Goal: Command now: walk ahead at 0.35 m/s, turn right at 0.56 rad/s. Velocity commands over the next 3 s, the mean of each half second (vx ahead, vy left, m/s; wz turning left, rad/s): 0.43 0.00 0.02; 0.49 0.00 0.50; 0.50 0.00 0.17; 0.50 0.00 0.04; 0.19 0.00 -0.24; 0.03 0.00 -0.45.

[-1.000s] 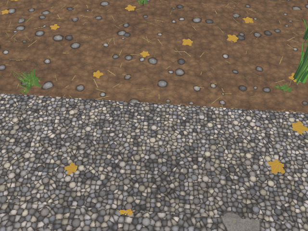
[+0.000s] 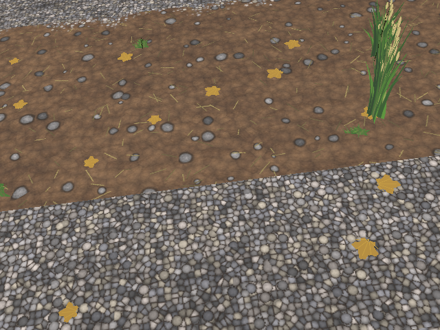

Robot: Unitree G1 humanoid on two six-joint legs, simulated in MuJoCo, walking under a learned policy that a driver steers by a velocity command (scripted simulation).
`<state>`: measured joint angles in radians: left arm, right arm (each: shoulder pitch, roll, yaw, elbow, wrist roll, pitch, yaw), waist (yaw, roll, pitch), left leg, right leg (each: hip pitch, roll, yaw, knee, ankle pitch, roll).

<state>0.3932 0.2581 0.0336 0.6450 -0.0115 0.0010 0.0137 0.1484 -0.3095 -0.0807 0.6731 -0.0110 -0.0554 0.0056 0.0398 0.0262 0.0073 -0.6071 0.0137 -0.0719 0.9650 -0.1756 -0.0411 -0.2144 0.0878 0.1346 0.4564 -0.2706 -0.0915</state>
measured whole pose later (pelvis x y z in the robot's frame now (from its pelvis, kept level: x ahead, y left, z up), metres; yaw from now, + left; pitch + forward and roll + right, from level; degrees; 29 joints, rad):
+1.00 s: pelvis +0.56 -0.04 -0.19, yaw +19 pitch +3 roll +2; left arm 0.14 0.24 0.05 0.76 0.01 -0.11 -0.05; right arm 0.49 -0.27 -0.06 0.86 0.05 -0.03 -0.04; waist -0.09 0.01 -0.03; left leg -0.36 -0.09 -0.28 1.78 -0.81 -0.01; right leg -0.31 0.00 0.09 0.45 -0.24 0.01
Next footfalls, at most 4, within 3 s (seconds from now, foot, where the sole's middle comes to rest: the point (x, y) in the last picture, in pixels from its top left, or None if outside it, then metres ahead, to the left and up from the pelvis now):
0.28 left None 0.25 0.12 -0.78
0.92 right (292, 296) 0.66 -0.13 -0.97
1.42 left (220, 236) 0.90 0.14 -0.97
1.90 right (253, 170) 1.23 0.00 -0.97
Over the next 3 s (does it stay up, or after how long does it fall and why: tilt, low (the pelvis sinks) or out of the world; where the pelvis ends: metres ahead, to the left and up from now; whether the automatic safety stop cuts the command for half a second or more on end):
stays up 1.22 0.07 -0.19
